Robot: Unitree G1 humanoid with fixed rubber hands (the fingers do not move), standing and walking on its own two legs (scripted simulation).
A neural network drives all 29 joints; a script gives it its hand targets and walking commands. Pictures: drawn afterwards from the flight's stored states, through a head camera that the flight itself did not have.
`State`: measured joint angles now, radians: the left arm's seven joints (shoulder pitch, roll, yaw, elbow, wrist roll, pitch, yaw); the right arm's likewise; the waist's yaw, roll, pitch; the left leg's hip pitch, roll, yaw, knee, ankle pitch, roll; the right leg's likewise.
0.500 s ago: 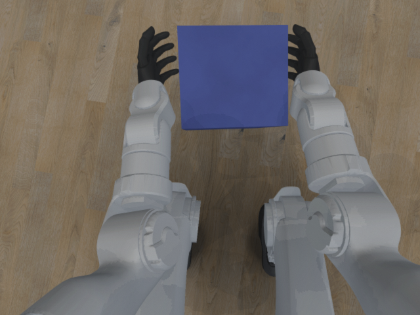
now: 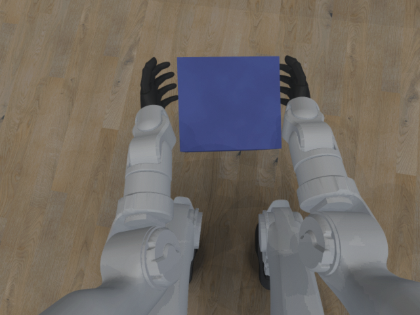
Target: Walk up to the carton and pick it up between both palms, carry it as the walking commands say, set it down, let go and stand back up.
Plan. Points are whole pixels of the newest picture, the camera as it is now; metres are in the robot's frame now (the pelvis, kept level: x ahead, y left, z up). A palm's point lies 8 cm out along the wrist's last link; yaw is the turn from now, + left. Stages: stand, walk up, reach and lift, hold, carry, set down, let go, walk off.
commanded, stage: reach and lift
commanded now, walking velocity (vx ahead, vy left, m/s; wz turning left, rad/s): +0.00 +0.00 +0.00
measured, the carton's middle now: (223, 113) +0.49 +0.02 -0.14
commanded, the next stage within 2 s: none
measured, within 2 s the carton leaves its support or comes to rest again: neither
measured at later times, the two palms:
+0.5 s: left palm (141, 100) +0.45 +0.14 +0.01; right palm (311, 92) +0.47 -0.11 +0.00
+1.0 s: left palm (121, 90) +0.44 +0.13 +0.08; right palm (333, 79) +0.46 -0.12 +0.07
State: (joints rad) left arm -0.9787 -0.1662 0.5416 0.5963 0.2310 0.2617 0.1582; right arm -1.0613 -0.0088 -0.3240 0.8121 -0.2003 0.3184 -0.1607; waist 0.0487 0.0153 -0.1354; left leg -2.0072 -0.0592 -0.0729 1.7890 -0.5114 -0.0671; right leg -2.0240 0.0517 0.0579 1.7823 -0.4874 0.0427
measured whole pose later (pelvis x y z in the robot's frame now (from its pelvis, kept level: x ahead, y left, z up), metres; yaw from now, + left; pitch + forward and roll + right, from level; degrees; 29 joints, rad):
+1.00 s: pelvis +0.02 +0.00 +0.11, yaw +0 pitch +32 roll +1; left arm -0.75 -0.23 0.51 0.58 0.28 0.26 0.17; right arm -0.82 0.10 -0.38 0.75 -0.27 0.30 -0.16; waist 0.04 0.00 -0.18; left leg -1.51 -0.04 -0.08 1.44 -0.48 -0.06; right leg -1.53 0.04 0.06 1.44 -0.46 0.03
